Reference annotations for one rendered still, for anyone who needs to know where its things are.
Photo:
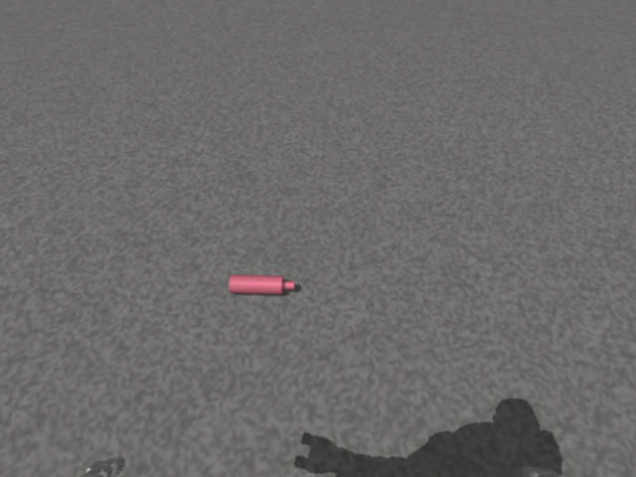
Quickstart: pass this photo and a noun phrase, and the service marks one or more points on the bottle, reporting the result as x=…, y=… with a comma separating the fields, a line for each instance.
x=259, y=284

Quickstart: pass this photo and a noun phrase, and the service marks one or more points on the left robot hand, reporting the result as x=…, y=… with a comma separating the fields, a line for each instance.
x=108, y=468

